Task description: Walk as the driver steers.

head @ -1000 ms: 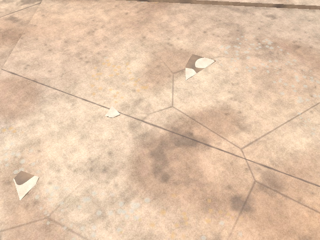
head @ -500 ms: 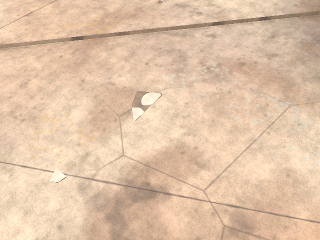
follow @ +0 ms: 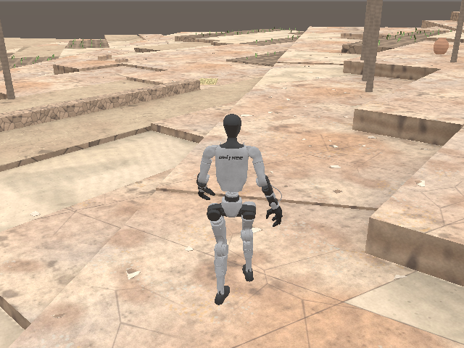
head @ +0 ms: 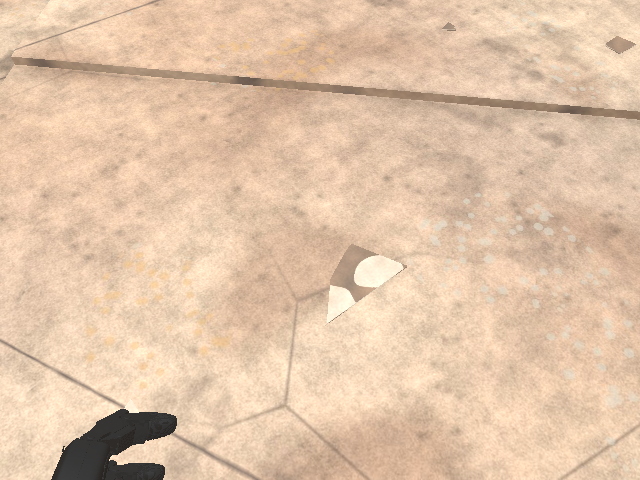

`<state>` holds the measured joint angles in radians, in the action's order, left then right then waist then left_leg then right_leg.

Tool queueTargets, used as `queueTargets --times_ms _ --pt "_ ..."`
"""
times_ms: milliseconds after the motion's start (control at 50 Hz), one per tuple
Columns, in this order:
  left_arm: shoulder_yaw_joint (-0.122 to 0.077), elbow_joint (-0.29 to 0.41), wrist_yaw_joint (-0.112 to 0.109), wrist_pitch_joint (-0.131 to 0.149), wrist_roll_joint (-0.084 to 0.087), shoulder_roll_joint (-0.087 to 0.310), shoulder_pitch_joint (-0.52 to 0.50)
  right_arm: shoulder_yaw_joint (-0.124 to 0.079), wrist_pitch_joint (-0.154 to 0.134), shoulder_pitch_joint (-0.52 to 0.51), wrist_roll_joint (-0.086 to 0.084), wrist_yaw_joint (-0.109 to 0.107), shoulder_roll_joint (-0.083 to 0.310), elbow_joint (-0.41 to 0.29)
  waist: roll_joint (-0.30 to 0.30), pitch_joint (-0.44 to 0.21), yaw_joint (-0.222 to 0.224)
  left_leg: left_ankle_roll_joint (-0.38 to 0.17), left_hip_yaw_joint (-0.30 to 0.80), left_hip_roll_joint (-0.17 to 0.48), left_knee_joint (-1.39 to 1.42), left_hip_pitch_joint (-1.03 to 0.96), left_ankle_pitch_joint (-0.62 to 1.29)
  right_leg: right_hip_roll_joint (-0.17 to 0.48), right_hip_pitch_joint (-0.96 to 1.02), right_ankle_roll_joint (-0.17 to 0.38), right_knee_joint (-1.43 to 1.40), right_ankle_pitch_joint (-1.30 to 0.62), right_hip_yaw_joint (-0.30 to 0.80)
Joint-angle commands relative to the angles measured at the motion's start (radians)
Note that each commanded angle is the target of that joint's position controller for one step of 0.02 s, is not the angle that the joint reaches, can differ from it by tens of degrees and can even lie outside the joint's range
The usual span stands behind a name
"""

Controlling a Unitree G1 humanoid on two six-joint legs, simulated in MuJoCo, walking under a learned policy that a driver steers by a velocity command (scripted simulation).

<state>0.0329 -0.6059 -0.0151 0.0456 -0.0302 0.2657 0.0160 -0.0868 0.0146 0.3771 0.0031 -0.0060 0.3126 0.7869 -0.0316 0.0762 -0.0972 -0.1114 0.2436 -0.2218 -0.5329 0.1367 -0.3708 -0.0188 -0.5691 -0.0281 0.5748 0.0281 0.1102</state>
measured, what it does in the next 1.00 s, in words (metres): steps on the spot: right foot, then left foot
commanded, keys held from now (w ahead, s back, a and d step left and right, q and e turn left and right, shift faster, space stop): shift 0.94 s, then w+shift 0.06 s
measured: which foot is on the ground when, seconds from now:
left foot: down 0.00-0.04, up 0.06-0.36, down 0.38-1.00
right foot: up 0.00-0.00, down 0.02-1.00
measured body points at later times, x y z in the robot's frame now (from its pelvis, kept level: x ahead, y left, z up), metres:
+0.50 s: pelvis +0.07 -0.02 +0.01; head +0.07 +0.00 +0.46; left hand +0.11 +0.25 -0.12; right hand +0.21 -0.25 -0.10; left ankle +0.04 +0.07 -0.73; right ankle +0.15 -0.13 -0.72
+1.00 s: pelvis +0.09 -0.02 +0.02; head +0.08 -0.02 +0.47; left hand +0.09 +0.23 -0.14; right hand +0.14 -0.27 -0.13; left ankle +0.04 +0.07 -0.73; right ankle +0.14 -0.13 -0.72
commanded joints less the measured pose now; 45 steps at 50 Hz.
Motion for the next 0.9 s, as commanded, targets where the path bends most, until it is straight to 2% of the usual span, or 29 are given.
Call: queueTargets --times_ms 20,40,60,80,100,120,140,160,200,260,300,340,360,380,400,420,440,460,480,520,540,560,580,600,680,900 --pt "-0.049 -0.017 -0.023 0.041 -0.011 0.145 0.217 -0.032 -0.018 -0.041 -0.004 -0.012 0.128 -0.082 0.08 -0.175 0.129 0.07 0.111 0.147 -0.232 0.053 0.682 0.022 0.406 0.055 -0.175 -0.209 -0.006" --pt "-0.058 -0.012 -0.032 0.048 -0.01 0.203 0.291 -0.013 -0.026 0.017 -0.015 -0.012 0.062 -0.111 -0.082 -0.287 0.124 0.092 -0.005 0.089 -0.515 0.156 0.165 0.29 0.601 0.134 -0.1 -0.671 0.21" --pt "-0.077 -0.014 -0.026 0.023 0.012 0.229 0.273 -0.014 -0.017 0.177 -0.021 -0.02 0.061 -0.119 -0.294 -0.452 0.048 0.117 -0.127 -0.015 -0.704 0.285 -0.359 0.517 0.735 0.339 -0.104 -0.916 0.523" --pt "-0.075 0.01 -0.017 0.008 0.026 0.163 0.219 -0.015 0.0 0.175 0.025 -0.023 0.113 -0.065 -0.118 -0.411 0.05 0.114 -0.122 0.071 -0.792 0.347 -0.28 0.485 0.642 0.365 -0.126 -0.689 0.563" --pt "-0.056 0.015 -0.018 0.002 0.027 0.089 0.194 -0.016 0.012 0.058 0.034 -0.014 0.123 -0.064 -0.017 -0.313 0.079 0.123 -0.118 0.085 -0.806 0.343 -0.204 0.391 0.536 0.328 -0.154 -0.52 0.422" --pt "-0.046 0.005 -0.019 -0.008 0.015 0.061 0.169 -0.014 0.021 -0.012 0.028 -0.006 0.109 -0.082 0.007 -0.256 0.075 0.13 -0.115 0.098 -0.764 0.339 -0.165 0.324 0.456 0.278 -0.187 -0.389 0.322" --pt "-0.048 -0.011 -0.021 -0.01 0.006 0.076 0.164 -0.007 0.033 -0.05 0.022 0.003 0.092 -0.101 -0.038 -0.207 0.072 0.135 -0.107 0.118 -0.708 0.333 -0.139 0.277 0.401 0.25 -0.213 -0.323 0.248" --pt "-0.057 -0.027 -0.017 -0.014 0.001 0.097 0.166 -0.001 0.046 -0.036 0.018 0.01 0.077 -0.094 -0.073 -0.188 0.065 0.141 -0.13 0.108 -0.681 0.287 -0.119 0.235 0.347 0.232 -0.231 -0.288 0.186" --pt "-0.063 -0.048 -0.007 -0.016 -0.003 0.102 0.173 0.01 0.057 -0.026 0.011 0.012 0.06 -0.089 -0.095 -0.192 0.053 0.14 -0.156 0.101 -0.568 0.228 -0.118 0.2 0.315 0.217 -0.245 -0.239 0.129" --pt "-0.07 -0.069 -0.001 -0.026 -0.004 0.11 0.18 0.03 0.066 -0.067 0.012 0.012 0.037 -0.087 -0.129 -0.182 0.068 0.119 -0.195 0.125 -0.347 0.152 -0.137 0.198 0.282 0.219 -0.292 -0.014 0.121" --pt "-0.079 -0.086 0.006 -0.042 -0.004 0.126 0.197 0.039 0.068 -0.094 0.008 0.012 0.038 -0.084 -0.162 -0.166 0.086 0.098 -0.225 0.135 -0.21 0.095 -0.106 0.194 0.262 0.216 -0.325 0.178 0.136" --pt "-0.087 -0.1 0.009 -0.063 0.005 0.141 0.208 0.045 0.059 -0.058 0.01 0.013 0.032 -0.06 -0.146 -0.138 0.065 0.064 -0.259 0.134 -0.019 -0.009 0.012 0.181 0.203 0.188 -0.327 0.296 0.13" --pt "-0.088 -0.109 0.007 -0.071 0.011 0.137 0.228 0.048 0.05 -0.049 0.016 0.012 0.031 -0.05 -0.124 -0.113 0.061 0.039 -0.25 0.137 0.077 -0.074 0.069 0.17 0.141 0.153 -0.325 0.352 0.124" --pt "-0.087 -0.116 0.007 -0.072 0.011 0.124 0.251 0.051 0.038 -0.071 0.028 0.008 0.05 -0.06 -0.06 -0.086 0.066 0.013 -0.164 0.193 0.163 -0.097 0.076 0.15 0.09 0.1 -0.3 0.387 0.105" --pt "-0.075 -0.095 0.011 -0.067 0.024 0.072 0.255 0.044 0.026 -0.094 0.045 -0.001 0.112 -0.082 0.124 -0.099 0.081 -0.039 0.093 0.392 0.275 -0.079 -0.07 0.074 0.045 0.042 -0.164 0.405 0.016" --pt "-0.076 -0.094 0.006 -0.066 0.029 0.072 0.208 0.051 0.015 -0.164 0.037 -0.002 0.096 -0.088 0.205 -0.031 0.081 -0.089 0.214 0.523 0.373 0.193 -0.137 -0.003 0.168 0.024 -0.071 0.354 -0.076" --pt "-0.076 -0.109 0.011 -0.067 0.023 0.065 0.205 0.068 0.002 -0.234 0.033 -0.006 0.046 -0.083 0.156 0.004 0.121 -0.068 0.131 0.467 0.362 0.298 -0.126 0.031 0.323 0.032 -0.025 0.266 -0.04" --pt "-0.072 -0.13 0.017 -0.064 0.019 0.042 0.235 0.074 -0.009 -0.273 0.026 -0.012 0.031 -0.076 0.16 -0.008 0.155 -0.027 0.055 0.406 0.332 0.302 -0.084 0.013 0.372 0.038 -0.052 0.198 -0.054" --pt "-0.073 -0.149 0.017 -0.059 0.013 0.044 0.254 0.074 -0.016 -0.273 0.022 -0.017 0.036 -0.069 0.164 -0.018 0.16 0.004 0.002 0.36 0.298 0.261 -0.005 0.007 0.391 0.039 -0.083 0.146 -0.065" --pt "-0.071 -0.17 0.011 -0.045 0.003 0.063 0.267 0.076 -0.03 -0.216 0.013 -0.02 0.037 -0.045 0.139 -0.06 0.147 0.034 -0.045 0.32 0.22 0.161 0.221 0.049 0.434 0.034 -0.184 0.028 -0.03" --pt "-0.072 -0.18 0.005 -0.037 0.005 0.084 0.281 0.077 -0.035 -0.186 0.011 -0.018 0.03 -0.038 0.119 -0.086 0.133 0.043 -0.045 0.31 0.193 0.125 0.266 0.09 0.461 0.031 -0.201 -0.032 0.006" --pt "-0.082 -0.205 0.002 -0.038 0.022 0.115 0.27 0.074 -0.034 -0.112 0.0 -0.015 0.023 -0.018 0.048 -0.094 0.088 0.049 -0.058 0.284 0.213 0.103 0.241 0.084 0.442 0.045 -0.173 -0.022 0.015" --pt "-0.076 -0.213 0.007 -0.038 0.027 0.081 0.277 0.073 -0.031 -0.12 0.002 -0.019 0.038 0.005 0.069 -0.078 0.115 0.046 -0.068 0.286 0.203 0.081 0.219 0.077 0.414 0.044 -0.192 0.015 0.014" --pt "-0.072 -0.228 0.008 -0.04 0.025 0.07 0.278 0.072 -0.026 -0.128 0.005 -0.02 0.031 0.011 0.06 -0.057 0.114 0.043 -0.069 0.286 0.205 0.083 0.197 0.074 0.397 0.04 -0.204 0.038 0.012" --pt "-0.072 -0.274 0.001 -0.048 0.02 0.067 0.262 0.07 -0.022 -0.123 0.007 -0.022 0.021 0.047 0.032 -0.036 0.109 0.04 -0.071 0.287 0.216 0.105 0.171 0.074 0.411 0.041 -0.218 0.043 0.018" --pt "-0.069 -0.399 -0.01 -0.052 0.021 0.053 0.244 0.067 -0.026 -0.092 0.005 -0.033 0.009 0.169 0.03 -0.042 0.11 0.042 -0.089 0.284 0.226 0.078 0.207 0.086 0.44 0.058 -0.225 0.025 0.026"
Velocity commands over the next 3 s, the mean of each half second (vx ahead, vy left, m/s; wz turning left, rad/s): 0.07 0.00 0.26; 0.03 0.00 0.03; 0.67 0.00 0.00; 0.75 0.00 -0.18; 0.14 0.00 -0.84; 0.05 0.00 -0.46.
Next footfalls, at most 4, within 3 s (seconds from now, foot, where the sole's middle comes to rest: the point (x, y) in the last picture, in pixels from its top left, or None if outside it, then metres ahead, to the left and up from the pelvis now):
0.02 right None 0.18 -0.13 -0.76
0.38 left None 0.08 0.08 -0.76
1.24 right None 0.24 -0.15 -0.76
1.70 left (264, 373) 0.66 0.08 -0.76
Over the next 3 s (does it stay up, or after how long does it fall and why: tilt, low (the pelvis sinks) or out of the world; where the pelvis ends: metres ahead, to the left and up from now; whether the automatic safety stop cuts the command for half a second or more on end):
stays up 0.96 0.09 0.02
